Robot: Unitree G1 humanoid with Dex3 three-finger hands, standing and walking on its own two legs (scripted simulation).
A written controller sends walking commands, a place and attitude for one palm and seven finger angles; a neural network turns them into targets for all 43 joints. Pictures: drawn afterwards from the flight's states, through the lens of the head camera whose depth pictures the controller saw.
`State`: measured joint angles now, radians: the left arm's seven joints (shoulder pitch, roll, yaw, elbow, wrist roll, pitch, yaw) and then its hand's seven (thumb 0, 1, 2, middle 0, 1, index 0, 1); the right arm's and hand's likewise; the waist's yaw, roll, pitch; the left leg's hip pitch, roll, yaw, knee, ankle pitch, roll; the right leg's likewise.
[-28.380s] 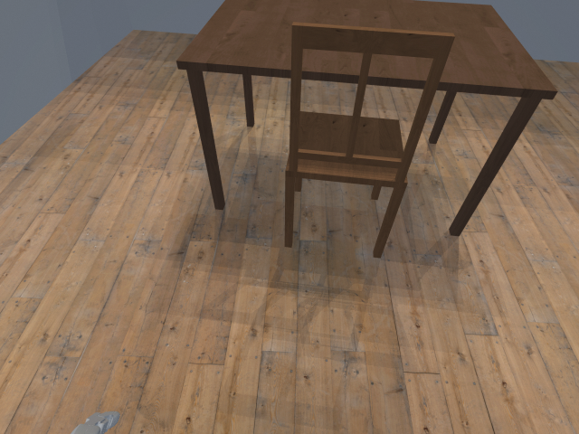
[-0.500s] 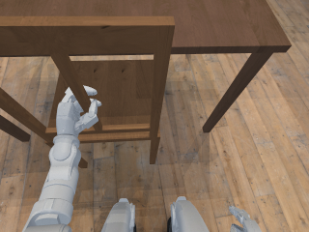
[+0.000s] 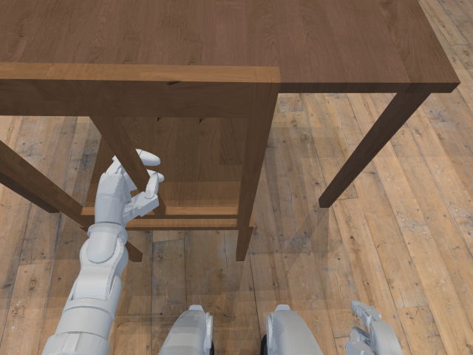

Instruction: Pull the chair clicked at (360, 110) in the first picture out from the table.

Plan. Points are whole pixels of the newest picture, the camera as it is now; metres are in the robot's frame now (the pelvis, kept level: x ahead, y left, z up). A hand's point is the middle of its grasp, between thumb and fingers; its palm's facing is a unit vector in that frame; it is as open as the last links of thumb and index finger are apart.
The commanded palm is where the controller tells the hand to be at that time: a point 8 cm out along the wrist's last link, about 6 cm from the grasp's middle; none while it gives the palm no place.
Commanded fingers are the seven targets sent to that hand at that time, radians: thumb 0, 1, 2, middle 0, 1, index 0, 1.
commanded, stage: step backward, pulling the chair out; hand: left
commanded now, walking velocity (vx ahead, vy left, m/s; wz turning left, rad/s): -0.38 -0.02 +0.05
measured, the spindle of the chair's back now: (139, 175) +0.40 +0.17 +0.02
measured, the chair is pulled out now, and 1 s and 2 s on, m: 0.03 0.17 0.28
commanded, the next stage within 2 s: none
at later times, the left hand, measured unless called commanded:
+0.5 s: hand (161, 217) +0.32 +0.13 +0.02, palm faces -0.03 -0.99 -0.15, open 5.2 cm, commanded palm +0.30 +0.18 +0.02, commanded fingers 0.00 0.90 0.90 -0.50 -1.45 -0.50 -1.45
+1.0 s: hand (166, 281) +0.23 +0.11 +0.02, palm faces -0.09 -0.98 -0.16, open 5.3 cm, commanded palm +0.23 +0.16 +0.02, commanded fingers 0.00 0.90 0.90 -0.50 -1.45 -0.50 -1.45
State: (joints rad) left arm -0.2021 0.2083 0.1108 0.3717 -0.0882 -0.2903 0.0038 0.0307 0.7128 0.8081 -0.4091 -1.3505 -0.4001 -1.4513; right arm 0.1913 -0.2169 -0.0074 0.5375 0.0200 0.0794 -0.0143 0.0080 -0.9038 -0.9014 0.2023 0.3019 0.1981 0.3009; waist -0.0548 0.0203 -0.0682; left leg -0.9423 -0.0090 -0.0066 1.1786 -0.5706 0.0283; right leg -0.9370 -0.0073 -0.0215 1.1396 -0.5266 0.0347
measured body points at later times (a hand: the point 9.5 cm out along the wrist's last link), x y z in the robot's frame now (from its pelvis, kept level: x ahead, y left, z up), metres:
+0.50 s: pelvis -0.02 +0.00 +0.09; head +0.06 +0.00 +0.53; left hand +0.32 +0.18 +0.03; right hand +0.06 -0.27 -0.03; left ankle +0.00 +0.10 -0.65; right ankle +0.00 -0.13 -0.65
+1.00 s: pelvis -0.09 +0.01 +0.08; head -0.04 +0.00 +0.53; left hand +0.23 +0.16 +0.04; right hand +0.01 -0.26 -0.04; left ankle +0.00 +0.10 -0.65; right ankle +0.00 -0.13 -0.64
